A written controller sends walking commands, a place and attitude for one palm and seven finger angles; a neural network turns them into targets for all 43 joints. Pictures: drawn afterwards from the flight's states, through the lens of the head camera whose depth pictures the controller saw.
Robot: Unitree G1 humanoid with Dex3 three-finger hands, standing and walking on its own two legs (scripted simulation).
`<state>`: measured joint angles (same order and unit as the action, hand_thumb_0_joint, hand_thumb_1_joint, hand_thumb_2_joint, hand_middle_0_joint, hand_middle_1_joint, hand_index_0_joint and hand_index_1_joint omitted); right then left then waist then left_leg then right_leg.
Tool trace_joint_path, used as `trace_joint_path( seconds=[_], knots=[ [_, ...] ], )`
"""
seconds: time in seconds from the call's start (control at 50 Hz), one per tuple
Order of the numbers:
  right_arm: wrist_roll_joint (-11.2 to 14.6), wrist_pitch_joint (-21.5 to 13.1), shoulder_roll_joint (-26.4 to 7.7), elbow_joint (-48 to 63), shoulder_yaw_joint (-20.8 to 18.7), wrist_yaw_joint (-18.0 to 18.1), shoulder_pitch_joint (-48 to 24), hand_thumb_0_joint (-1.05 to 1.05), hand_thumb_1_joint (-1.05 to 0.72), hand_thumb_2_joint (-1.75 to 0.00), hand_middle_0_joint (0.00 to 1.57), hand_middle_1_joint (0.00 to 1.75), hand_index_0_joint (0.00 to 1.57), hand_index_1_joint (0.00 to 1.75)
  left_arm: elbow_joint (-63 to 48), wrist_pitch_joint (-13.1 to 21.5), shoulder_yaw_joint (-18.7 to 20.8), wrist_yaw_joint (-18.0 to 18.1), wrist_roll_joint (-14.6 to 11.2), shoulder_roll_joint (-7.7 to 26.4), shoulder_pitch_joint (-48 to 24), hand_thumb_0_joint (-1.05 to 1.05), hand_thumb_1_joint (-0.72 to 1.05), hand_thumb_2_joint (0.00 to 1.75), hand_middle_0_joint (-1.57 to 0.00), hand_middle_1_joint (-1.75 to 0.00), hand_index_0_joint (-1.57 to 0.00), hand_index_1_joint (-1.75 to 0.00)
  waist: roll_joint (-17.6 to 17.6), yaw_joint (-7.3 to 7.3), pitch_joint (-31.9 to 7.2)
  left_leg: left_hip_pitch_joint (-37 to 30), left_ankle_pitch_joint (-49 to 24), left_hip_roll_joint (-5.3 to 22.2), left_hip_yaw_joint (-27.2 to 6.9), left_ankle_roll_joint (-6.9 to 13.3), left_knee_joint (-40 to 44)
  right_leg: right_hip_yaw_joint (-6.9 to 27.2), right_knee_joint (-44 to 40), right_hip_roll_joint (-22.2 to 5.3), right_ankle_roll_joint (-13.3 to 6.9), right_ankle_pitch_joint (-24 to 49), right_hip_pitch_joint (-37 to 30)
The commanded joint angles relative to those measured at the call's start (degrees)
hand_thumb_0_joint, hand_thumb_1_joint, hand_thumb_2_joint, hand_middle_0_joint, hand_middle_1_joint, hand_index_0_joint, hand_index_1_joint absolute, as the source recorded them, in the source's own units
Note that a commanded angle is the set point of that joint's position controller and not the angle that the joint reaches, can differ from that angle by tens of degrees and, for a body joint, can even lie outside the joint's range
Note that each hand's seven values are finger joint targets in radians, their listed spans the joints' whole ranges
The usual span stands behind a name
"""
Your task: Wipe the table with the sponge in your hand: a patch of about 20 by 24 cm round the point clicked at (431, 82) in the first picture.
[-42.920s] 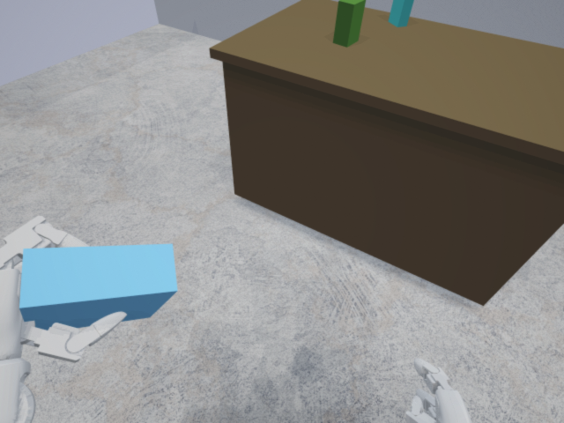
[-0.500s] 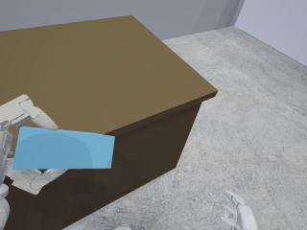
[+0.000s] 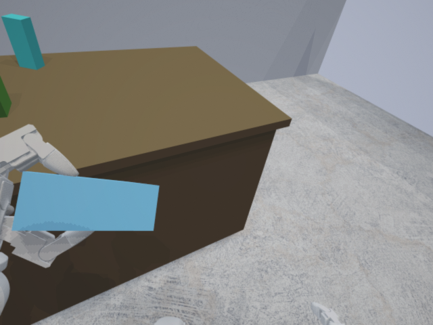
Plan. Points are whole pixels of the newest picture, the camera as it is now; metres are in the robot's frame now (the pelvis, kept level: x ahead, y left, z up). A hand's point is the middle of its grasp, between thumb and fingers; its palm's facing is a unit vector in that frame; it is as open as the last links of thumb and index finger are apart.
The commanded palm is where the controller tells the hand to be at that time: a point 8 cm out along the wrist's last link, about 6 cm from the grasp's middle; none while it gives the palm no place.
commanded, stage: stop stepping back and stand still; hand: left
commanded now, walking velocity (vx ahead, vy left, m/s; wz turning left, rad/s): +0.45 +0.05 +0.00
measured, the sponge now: (105, 200) +0.21 +0.18 +0.21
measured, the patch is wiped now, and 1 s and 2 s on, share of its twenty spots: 1.00 1.00 1.00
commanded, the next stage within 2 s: stand and wait in 1.12 s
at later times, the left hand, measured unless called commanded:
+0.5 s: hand out of the picture +0.05 +0.24 +0.24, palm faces +0.41 -0.82 -0.40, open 9.5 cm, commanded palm +0.00 +0.28 +0.25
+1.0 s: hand out of the picture -0.01 +0.22 +0.23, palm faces +0.41 -0.82 -0.40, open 9.5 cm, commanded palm -0.06 +0.27 +0.25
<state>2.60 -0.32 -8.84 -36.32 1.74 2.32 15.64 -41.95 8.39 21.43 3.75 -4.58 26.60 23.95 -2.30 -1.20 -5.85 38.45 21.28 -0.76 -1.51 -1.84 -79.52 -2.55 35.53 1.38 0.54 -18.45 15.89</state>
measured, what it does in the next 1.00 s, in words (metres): walks backwards: left foot, then right foot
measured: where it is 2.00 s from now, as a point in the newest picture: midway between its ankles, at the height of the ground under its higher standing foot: outside the picture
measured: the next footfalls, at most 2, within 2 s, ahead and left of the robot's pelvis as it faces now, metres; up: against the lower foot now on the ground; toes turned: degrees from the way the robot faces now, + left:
left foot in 0.08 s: -0.03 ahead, +0.13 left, +0.00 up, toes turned +2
right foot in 0.42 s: -0.08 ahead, -0.12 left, +0.00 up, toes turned -5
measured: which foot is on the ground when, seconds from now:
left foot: up 0.00-0.06, down 0.08-0.40, up 0.42-0.62, down 0.64-1.00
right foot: down 0.00-0.08, up 0.10-0.40, down 0.42-0.64, up 0.66-0.88, down 0.90-1.00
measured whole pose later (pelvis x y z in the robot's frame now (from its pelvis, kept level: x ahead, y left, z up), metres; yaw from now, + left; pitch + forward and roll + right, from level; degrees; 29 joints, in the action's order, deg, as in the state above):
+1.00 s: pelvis -0.22 -0.01 +0.00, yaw +1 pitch -1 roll -3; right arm 2.0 -4.9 -12.8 -39.8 0.4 2.0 15.2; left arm -33.4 8.9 23.2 5.1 -3.4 23.2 21.7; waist 4.0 -0.2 -0.5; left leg 31.5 23.7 2.7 -1.5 1.2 -66.6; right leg -6.1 35.6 0.4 -0.6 -15.9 18.1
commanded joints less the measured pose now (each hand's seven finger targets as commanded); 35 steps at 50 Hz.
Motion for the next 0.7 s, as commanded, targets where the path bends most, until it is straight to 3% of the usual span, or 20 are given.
trace_joint_path(
  seconds=[0.0,0.04,0.06,0.08,0.1,0.12,0.16,0.24,0.34,0.36,0.38,0.4,0.46,0.5,0.54,0.58,0.6,0.62,0.64,0.68],
  knots=[
    [-0.07,-2.85,-9.58,11.3,-2.54,1.71,-10.86,0.0,-0.9,-0.9,0.2,0.3,0.2,0.3,1.22,1.03,8.42,2.98,0.6,10.38,-16.53,0.0,0.1,1.3,-1.2,-1.6,-1.2,-1.6,7.93,-0.3,6.87,-18.88,2.14,6.79,-3.12,3.98,32.42,6.08,-4.94,-13.64,-6.85,8.07,20.75],
    [-0.18,-4.46,-10.55,10.56,-2.46,2.27,-7.75,0.0,-0.9,-0.9,0.2,0.3,0.2,0.3,3.25,2.16,8.01,3.67,0.53,9.6,-17.95,0.0,0.1,1.3,-1.2,-1.6,-1.2,-1.6,17.72,-0.31,3.23,-23.67,1.48,4.33,1.05,4.32,53.49,4.89,3.15,-6.63,-4.66,-1.05,14.93],
    [-0.25,-5.56,-12.13,11.2,-3.39,2.41,-6.21,0.0,-0.9,-0.9,0.2,0.3,0.2,0.3,2.64,2.1,7.27,3.81,-0.23,8.48,-16.74,0.0,0.1,1.3,-1.2,-1.6,-1.2,-1.6,26.15,-0.27,2.83,-26.91,3.47,10.97,-8.66,7.22,60.79,0.86,17.63,-0.95,-2.56,-8.83,18.88],
    [0.24,-6.55,-11.5,11.67,-3.5,1.87,-5.57,0.0,-0.9,-0.9,0.2,0.3,0.2,0.3,-3.33,2.86,7.31,3.59,0.79,9.9,-21.67,0.0,0.1,1.3,-1.2,-1.6,-1.2,-1.6,26.63,-0.47,0.42,-29.44,0.23,17.05,-17.63,10.62,60.76,0.41,30.31,1.98,-0.95,-13.15,26.96],
    [0.41,-8.35,-11.39,11.75,-4.51,1.65,-5.39,0.0,-0.9,-0.9,0.2,0.3,0.2,0.3,-5.14,3.37,10.66,3.66,1.68,13.08,-20.85,0.0,0.1,1.3,-1.2,-1.6,-1.2,-1.6,15.15,0.44,-5.64,-28.88,-6.86,19.88,-17.54,12.87,58.9,2.82,34.1,-0.56,-0.57,-10.11,25.55],
    [-0.31,-9.01,-10.04,10.46,-3.8,0.74,-4.75,0.0,-0.9,-0.9,0.2,0.3,0.2,0.3,-5.71,3.38,9.92,3.66,1.42,12.41,-19.08,0.0,0.1,1.3,-1.2,-1.6,-1.2,-1.6,12.18,-1.87,-6.61,-28.7,-8.64,18.35,-20.45,14.1,58.1,3.64,37.12,-1.66,-0.35,-8.37,26.24],
    [0.1,-10.05,-9.68,10.38,-3.59,-1.06,-6.8,0.0,-0.9,-0.9,0.2,0.3,0.2,0.3,-12.1,3.72,5.3,3.2,1.14,8.36,-18.9,0.0,0.1,1.3,-1.2,-1.6,-1.2,-1.6,11.41,-1.52,-2.1,-23.72,1.25,19.62,-23.93,13.92,61.99,7.1,41.44,-2.86,-0.14,-4.09,27.96],
    [0.27,-12.03,-10.11,8.0,-2.68,-0.9,-7.89,0.0,-0.9,-0.9,0.2,0.3,0.2,0.3,-4.51,2.97,4.9,3.2,0.63,7.21,-12.9,0.0,0.1,1.3,-1.2,-1.6,-1.2,-1.6,14.29,0.21,7.17,-9.56,17.77,17.27,-14.55,10.64,66.46,3.73,24.72,-4.98,-1.2,1.16,16.15],
    [-1.4,-9.46,-10.36,9.13,-2.78,0.91,-9.3,0.0,-0.9,-0.9,0.2,0.3,0.2,0.3,1.89,2.53,11.53,3.7,0.49,10.04,-10.03,0.0,0.1,1.3,-1.2,-1.6,-1.2,-1.6,9.67,3.14,-0.04,-2.41,19.1,10.8,-3.33,6.59,50.36,-4.53,-2.92,-0.4,-2.52,-0.44,-11.63],
    [-1.18,-8.66,-9.95,9.42,-2.99,0.78,-8.88,0.0,-0.9,-0.9,0.2,0.3,0.2,0.3,4.18,1.92,10.07,3.15,1.01,9.04,-8.81,0.0,0.1,1.3,-1.2,-1.6,-1.2,-1.6,1.16,2.84,0.11,-0.73,17.62,4.82,2.85,5.39,34.36,-2.53,-9.73,-2.46,-3.99,1.42,-12.49],
    [-0.46,-7.82,-9.26,9.26,-3.42,0.55,-8.63,0.0,-0.9,-0.9,0.2,0.3,0.2,0.3,4.0,2.27,9.83,2.51,1.04,10.04,-11.4,0.0,0.1,1.3,-1.2,-1.6,-1.2,-1.6,-12.44,2.31,-0.49,0.79,13.05,0.0,7.81,4.27,10.42,8.46,-16.43,-11.29,-7.87,4.05,-8.94],
    [0.01,-8.25,-10.47,9.82,-3.8,0.73,-8.69,0.0,-0.9,-0.9,0.2,0.3,0.2,0.3,3.21,2.56,10.76,2.25,0.66,11.99,-14.41,0.0,0.1,1.3,-1.2,-1.6,-1.2,-1.6,-15.47,0.58,0.52,2.9,6.97,0.22,1.91,3.42,-3.39,22.01,-22.19,-18.58,-9.76,4.05,-1.82],
    [0.76,-7.84,-10.71,8.99,-4.94,-0.51,-8.48,0.0,-0.9,-0.9,0.2,0.3,0.2,0.3,0.62,3.17,9.49,0.89,0.02,10.31,-17.2,0.0,0.1,1.3,-1.2,-1.6,-1.2,-1.6,-5.52,-0.68,2.83,0.93,-3.55,5.77,-4.42,2.92,-2.48,24.46,-24.03,-20.69,-12.17,-14.43,9.64],
    [0.31,-7.09,-9.63,8.56,-4.19,-0.35,-8.95,0.0,-0.9,-0.9,0.2,0.3,0.2,0.3,0.5,3.35,8.68,1.07,-0.15,8.34,-13.03,0.0,0.1,1.3,-1.2,-1.6,-1.2,-1.6,-1.71,-1.15,4.25,-11.05,-1.94,8.39,-2.23,4.78,11.27,14.09,-22.07,-18.73,-10.45,-16.87,20.34],
    [0.12,-7.89,-8.7,8.94,-3.65,0.64,-9.57,0.0,-0.9,-0.9,0.2,0.3,0.2,0.3,-1.97,3.08,7.56,2.39,0.09,7.72,-11.6,0.0,0.1,1.3,-1.2,-1.6,-1.2,-1.6,-1.56,-0.68,0.92,-22.03,1.67,6.58,3.0,5.86,29.96,8.92,-17.61,-16.07,-8.86,-19.64,21.04],
    [-0.46,-9.78,-9.7,9.03,-3.06,2.14,-8.14,0.0,-0.9,-0.9,0.2,0.3,0.2,0.3,-5.68,3.51,6.83,3.78,-0.02,7.73,-12.23,0.0,0.1,1.3,-1.2,-1.6,-1.2,-1.6,6.26,-1.04,-2.35,-28.03,5.54,3.77,5.54,6.29,48.3,3.74,-5.96,-11.21,-6.61,-19.85,16.66],
    [-0.92,-10.62,-10.99,9.48,-3.14,2.64,-7.76,0.0,-0.9,-0.9,0.2,0.3,0.2,0.3,-6.27,3.75,6.41,4.42,-0.27,6.67,-12.7,0.0,0.1,1.3,-1.2,-1.6,-1.2,-1.6,17.23,-1.07,-2.27,-27.34,14.02,6.57,-2.38,8.17,57.99,-0.26,6.91,-5.51,-4.58,-17.59,16.19],
    [-0.77,-11.38,-12.14,10.16,-3.19,2.44,-8.2,0.0,-0.9,-0.9,0.2,0.3,0.2,0.3,-7.93,4.06,6.55,5.03,-0.09,7.0,-14.66,0.0,0.1,1.3,-1.2,-1.6,-1.2,-1.6,28.52,-1.14,-0.42,-27.24,21.51,17.28,-20.58,12.39,66.47,-4.4,25.03,0.79,-1.02,-15.06,23.25],
    [-0.05,-12.43,-11.32,10.02,-3.38,2.0,-8.96,0.0,-0.9,-0.9,0.2,0.3,0.2,0.3,-9.12,4.42,8.25,5.29,1.24,9.74,-19.54,0.0,0.1,1.3,-1.2,-1.6,-1.2,-1.6,23.88,-0.6,1.17,-22.45,16.79,20.55,-23.78,15.4,68.12,2.81,33.8,-1.32,-0.93,-10.87,26.02],
    [0.0,-12.56,-9.92,8.88,-3.57,1.03,-5.8,0.0,-0.9,-0.9,0.2,0.3,0.2,0.3,-7.42,4.0,8.72,5.44,1.65,10.57,-16.85,0.0,0.1,1.3,-1.2,-1.6,-1.2,-1.6,14.98,-0.92,0.39,-25.41,5.46,18.88,-22.45,14.76,64.17,4.23,35.1,-3.98,-0.78,-7.96,27.83]
  ],
)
